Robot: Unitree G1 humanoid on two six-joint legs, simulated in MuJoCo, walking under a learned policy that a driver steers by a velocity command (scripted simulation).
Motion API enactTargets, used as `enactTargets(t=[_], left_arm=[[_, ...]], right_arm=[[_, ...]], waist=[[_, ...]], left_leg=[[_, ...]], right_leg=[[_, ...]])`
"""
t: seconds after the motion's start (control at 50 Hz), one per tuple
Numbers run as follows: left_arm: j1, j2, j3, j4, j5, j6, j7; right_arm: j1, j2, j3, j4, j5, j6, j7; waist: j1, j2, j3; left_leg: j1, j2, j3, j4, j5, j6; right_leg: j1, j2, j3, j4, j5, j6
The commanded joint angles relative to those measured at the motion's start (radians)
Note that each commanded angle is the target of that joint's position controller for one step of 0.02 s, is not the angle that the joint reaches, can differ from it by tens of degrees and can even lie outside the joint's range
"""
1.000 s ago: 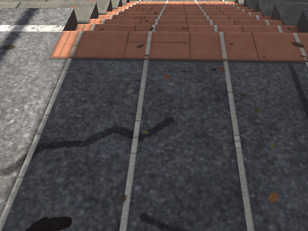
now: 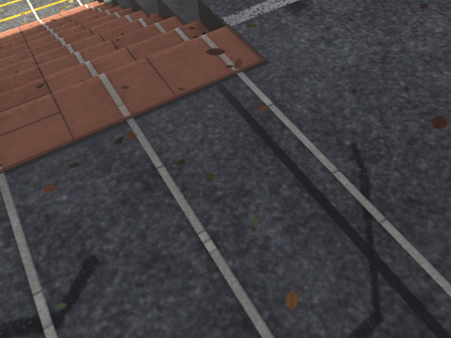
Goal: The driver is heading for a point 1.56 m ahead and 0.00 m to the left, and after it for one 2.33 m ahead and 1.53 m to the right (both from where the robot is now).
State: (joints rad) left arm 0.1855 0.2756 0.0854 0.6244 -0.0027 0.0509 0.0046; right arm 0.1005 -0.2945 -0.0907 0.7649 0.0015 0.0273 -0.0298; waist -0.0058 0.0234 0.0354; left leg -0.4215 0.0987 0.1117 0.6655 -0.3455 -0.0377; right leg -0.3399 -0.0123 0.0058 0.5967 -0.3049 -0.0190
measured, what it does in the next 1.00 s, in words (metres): steps on the spot: left foot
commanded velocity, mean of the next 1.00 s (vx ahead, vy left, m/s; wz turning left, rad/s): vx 0.01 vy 0.00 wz -0.21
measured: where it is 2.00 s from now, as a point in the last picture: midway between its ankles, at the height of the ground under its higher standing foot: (276, 329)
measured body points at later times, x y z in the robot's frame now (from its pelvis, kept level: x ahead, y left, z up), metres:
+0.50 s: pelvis +0.01 +0.01 +0.00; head +0.03 +0.02 +0.45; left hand +0.22 +0.23 -0.09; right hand +0.12 -0.28 -0.09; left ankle +0.02 +0.13 -0.73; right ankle +0.01 -0.11 -0.73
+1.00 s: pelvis +0.02 +0.02 +0.00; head +0.03 +0.02 +0.45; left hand +0.20 +0.25 -0.10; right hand +0.13 -0.24 -0.10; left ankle +0.02 +0.13 -0.73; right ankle +0.01 -0.11 -0.73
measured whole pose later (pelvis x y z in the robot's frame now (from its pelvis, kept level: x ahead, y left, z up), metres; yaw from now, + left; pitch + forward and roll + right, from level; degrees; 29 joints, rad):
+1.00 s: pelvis +0.02 +0.02 +0.00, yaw -9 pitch -1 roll +0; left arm 0.21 0.21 0.06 0.67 0.01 0.01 0.02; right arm 0.17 -0.21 -0.04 0.71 -0.01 -0.01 0.00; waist 0.00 0.00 0.02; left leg -0.22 -0.02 0.00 0.55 -0.32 0.03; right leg -0.26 0.05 0.13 0.55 -0.28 0.02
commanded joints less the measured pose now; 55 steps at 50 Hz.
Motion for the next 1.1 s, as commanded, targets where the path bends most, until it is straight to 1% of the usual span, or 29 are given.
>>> enactTargets(t=[0.02,0.04,0.06,0.08,0.14,0.22,0.28,0.32,0.36,0.38,0.4,0.42,0.44,0.46,0.48,0.5,0.52,0.56,0.66,0.72,0.8,0.96,0.98,1.0,1.02,1.04,1.06,1.08,1.1], left_arm=[[0.081,0.25,0.067,-0.075,0.042,-0.041,0.004],[0.027,0.218,0.057,-0.074,0.028,-0.054,0.007],[-0.015,0.181,0.046,-0.079,0.007,-0.056,0.011],[-0.039,0.164,0.038,-0.084,-0.005,-0.054,0.016],[-0.025,0.138,0.025,-0.084,-0.002,-0.051,0.027],[-0.003,0.135,0.022,-0.073,0.001,-0.046,0.035],[-0.006,0.144,0.02,-0.071,0.011,-0.039,0.028],[-0.008,0.142,0.015,-0.067,0.013,-0.036,0.021],[-0.023,0.128,0.007,-0.062,0.008,-0.035,0.017],[-0.04,0.115,0.0,-0.06,0.001,-0.034,0.017],[-0.04,0.103,-0.005,-0.056,-0.004,-0.035,0.018],[-0.011,0.081,-0.011,-0.054,0.006,-0.04,0.02],[0.044,0.063,-0.013,-0.053,0.026,-0.051,0.015],[0.042,0.059,-0.014,-0.057,0.026,-0.058,0.012],[0.014,0.089,-0.008,-0.046,0.029,-0.058,0.013],[-0.032,0.091,-0.004,-0.05,0.025,-0.055,0.013],[-0.045,0.085,-0.002,-0.049,0.024,-0.046,0.014],[-0.039,0.068,-0.003,-0.051,0.019,-0.039,0.009],[-0.021,0.052,-0.001,-0.035,0.015,-0.05,0.007],[-0.013,0.047,0.0,-0.03,0.015,-0.055,0.009],[-0.002,0.046,0.002,-0.027,0.015,-0.059,0.013],[0.007,0.036,0.002,-0.028,0.015,-0.06,0.021],[0.017,0.026,0.0,-0.023,0.016,-0.058,0.022],[0.021,0.025,0.0,-0.023,0.014,-0.056,0.024],[0.025,0.03,0.002,-0.026,0.008,-0.058,0.024],[0.023,0.028,0.003,-0.034,0.003,-0.065,0.023],[0.006,0.024,0.001,-0.046,-0.005,-0.079,0.02],[-0.015,0.021,0.0,-0.057,-0.019,-0.094,0.017],[-0.041,0.022,0.0,-0.064,-0.024,-0.109,0.013]], right_arm=[[-0.122,-0.11,-0.03,-0.126,-0.008,-0.023,-0.007],[-0.095,-0.114,-0.035,-0.113,0.002,-0.021,-0.01],[-0.06,-0.111,-0.039,-0.083,-0.004,-0.017,-0.018],[-0.039,-0.113,-0.041,-0.075,-0.012,-0.014,-0.022],[-0.027,-0.09,-0.034,-0.076,-0.002,-0.017,-0.012],[-0.061,-0.061,-0.016,-0.084,0.004,-0.018,0.0],[-0.064,-0.059,-0.008,-0.089,0.009,-0.02,0.011],[-0.056,-0.067,-0.008,-0.092,0.013,-0.023,0.017],[-0.039,-0.06,-0.004,-0.091,0.013,-0.029,0.024],[-0.014,-0.047,0.0,-0.083,0.011,-0.034,0.029],[0.016,-0.04,0.004,-0.075,0.001,-0.04,0.035],[0.04,-0.074,0.0,-0.076,-0.016,-0.044,0.035],[0.041,-0.15,-0.015,-0.086,-0.03,-0.043,0.031],[-0.008,-0.119,-0.005,-0.074,-0.027,-0.041,0.032],[-0.06,-0.054,0.012,-0.096,-0.02,-0.046,0.033],[-0.055,-0.051,0.012,-0.095,-0.017,-0.048,0.032],[-0.04,-0.065,0.011,-0.098,-0.015,-0.054,0.032],[-0.021,-0.074,0.011,-0.096,-0.015,-0.063,0.027],[0.01,-0.051,0.019,-0.109,-0.011,-0.055,0.02],[0.015,-0.043,0.021,-0.117,-0.011,-0.052,0.021],[0.018,-0.032,0.024,-0.124,-0.01,-0.052,0.026],[0.028,-0.018,0.024,-0.125,-0.009,-0.057,0.032],[0.04,-0.013,0.025,-0.12,-0.011,-0.056,0.031],[0.046,-0.021,0.023,-0.119,-0.008,-0.054,0.029],[0.06,-0.045,0.014,-0.118,-0.001,-0.051,0.026],[0.086,-0.066,0.008,-0.114,0.007,-0.05,0.022],[0.125,-0.087,0.003,-0.106,0.013,-0.054,0.019],[0.143,-0.109,-0.003,-0.097,0.016,-0.059,0.017],[0.157,-0.117,-0.005,-0.091,0.017,-0.064,0.015]], waist=[[0.061,-0.226,-0.108],[0.023,-0.199,-0.096],[0.003,-0.166,-0.109],[-0.008,-0.174,-0.116],[-0.013,-0.159,-0.153],[0.017,-0.176,-0.148],[0.033,-0.185,-0.136],[0.039,-0.181,-0.128],[0.027,-0.174,-0.124],[0.002,-0.162,-0.125],[-0.019,-0.146,-0.129],[-0.007,-0.096,-0.153],[0.048,0.066,-0.171],[0.075,0.197,-0.152],[0.063,0.161,-0.128],[0.04,0.144,-0.118],[0.027,0.113,-0.108],[0.025,0.08,-0.085],[0.005,0.001,-0.07],[0.001,-0.03,-0.071],[0.002,-0.04,-0.073],[0.007,-0.025,-0.072],[0.008,-0.018,-0.091],[0.006,-0.003,-0.079],[0.002,0.026,-0.051],[-0.006,0.067,-0.009],[-0.018,0.109,0.029],[-0.021,0.136,0.074],[-0.032,0.129,0.105]], left_leg=[[-0.314,-0.081,-0.148,0.44,-0.241,-0.005],[-0.321,-0.069,-0.169,0.45,-0.146,0.008],[-0.308,-0.06,-0.177,0.453,-0.086,0.006],[-0.286,-0.065,-0.173,0.471,-0.042,-0.002],[-0.237,-0.09,-0.169,0.478,0.025,-0.016],[-0.178,-0.081,-0.163,0.264,0.04,-0.032],[-0.075,-0.08,-0.15,0.155,-0.02,-0.027],[-0.02,-0.084,-0.141,0.093,-0.048,-0.017],[0.041,-0.088,-0.135,-0.016,-0.029,-0.005],[0.104,-0.094,-0.125,-0.133,0.049,0.006],[0.197,-0.089,-0.126,-0.266,0.201,0.022],[0.295,-0.02,-0.184,-0.282,0.344,0.048],[0.352,0.105,-0.289,-0.247,0.557,0.11],[0.246,0.163,-0.369,-0.28,0.474,0.212],[0.203,0.133,-0.353,-0.301,0.358,0.21],[0.2,0.083,-0.315,-0.291,0.276,0.168],[0.194,0.053,-0.284,-0.285,0.23,0.14],[0.179,0.03,-0.255,-0.278,0.174,0.112],[0.192,-0.008,-0.216,-0.239,0.149,0.098],[0.198,-0.021,-0.204,-0.224,0.149,0.095],[0.197,-0.033,-0.193,-0.214,0.158,0.09],[0.183,-0.04,-0.191,-0.217,0.165,0.088],[0.186,-0.046,-0.188,-0.231,0.079,0.09],[0.177,-0.05,-0.196,-0.248,-0.047,0.102],[0.17,-0.038,-0.229,-0.274,-0.197,0.128],[0.17,0.008,-0.307,-0.326,-0.337,0.168],[0.186,0.089,-0.428,-0.399,-0.441,0.219],[0.194,0.174,-0.543,-0.451,-0.485,0.269],[0.185,0.214,-0.6,-0.47,-0.458,0.296]], right_leg=[[0.194,-0.33,0.473,-0.305,0.363,-0.308],[0.187,-0.272,0.401,-0.293,0.324,-0.247],[0.191,-0.231,0.356,-0.278,0.305,-0.2],[0.177,-0.212,0.329,-0.268,0.355,-0.187],[0.192,-0.178,0.299,-0.251,0.433,-0.189],[0.227,-0.167,0.3,-0.234,0.389,-0.187],[0.181,-0.178,0.331,-0.221,0.369,-0.21],[0.164,-0.184,0.357,-0.207,0.391,-0.219],[0.161,-0.176,0.374,-0.182,0.426,-0.211],[0.149,-0.155,0.365,-0.162,0.433,-0.192],[0.118,-0.129,0.353,-0.151,0.406,-0.158],[0.075,-0.088,0.326,-0.118,0.303,-0.103],[0.007,0.014,0.227,-0.018,0.118,-0.047],[0.023,0.045,0.149,-0.055,-0.02,-0.003],[0.076,0.019,0.143,-0.074,0.016,0.017],[0.09,0.024,0.137,-0.081,0.083,0.017],[0.096,0.025,0.141,-0.078,0.127,0.011],[0.109,0.016,0.155,-0.094,0.175,-0.002],[0.097,0.008,0.171,-0.112,0.21,-0.008],[0.096,0.003,0.178,-0.118,0.218,-0.005],[0.104,-0.003,0.183,-0.118,0.228,-0.002],[0.125,-0.006,0.182,-0.112,0.24,0.003],[0.134,0.005,0.169,-0.112,0.165,0.003],[0.115,0.026,0.146,-0.098,0.047,-0.002],[0.064,0.053,0.113,-0.064,-0.098,-0.008],[-0.01,0.069,0.079,-0.015,-0.18,-0.01],[-0.088,0.073,0.043,0.064,-0.173,-0.008],[-0.149,0.051,0.013,0.113,-0.141,-0.009],[-0.18,0.021,0.026,0.149,-0.127,-0.015]])
Velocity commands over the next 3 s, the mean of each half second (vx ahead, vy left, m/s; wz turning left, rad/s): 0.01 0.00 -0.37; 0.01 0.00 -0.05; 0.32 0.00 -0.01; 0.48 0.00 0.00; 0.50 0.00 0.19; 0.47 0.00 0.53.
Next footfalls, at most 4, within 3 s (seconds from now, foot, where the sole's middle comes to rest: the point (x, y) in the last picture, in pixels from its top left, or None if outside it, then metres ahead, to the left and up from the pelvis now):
0.42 left None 0.06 0.12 -0.77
1.68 left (228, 337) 0.46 0.06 -0.77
2.26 right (312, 247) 0.73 -0.21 -0.77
2.78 left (230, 181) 1.00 0.05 -0.77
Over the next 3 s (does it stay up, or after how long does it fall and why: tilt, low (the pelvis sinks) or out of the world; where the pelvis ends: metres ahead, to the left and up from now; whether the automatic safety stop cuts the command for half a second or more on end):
stays up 0.96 -0.02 0.01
